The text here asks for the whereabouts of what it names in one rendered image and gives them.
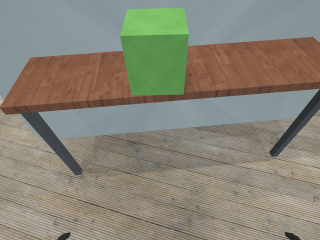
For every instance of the carton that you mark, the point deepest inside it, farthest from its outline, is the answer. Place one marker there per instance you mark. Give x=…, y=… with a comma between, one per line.
x=155, y=45

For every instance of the table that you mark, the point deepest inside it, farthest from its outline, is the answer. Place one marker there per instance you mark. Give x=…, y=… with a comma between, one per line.
x=91, y=80

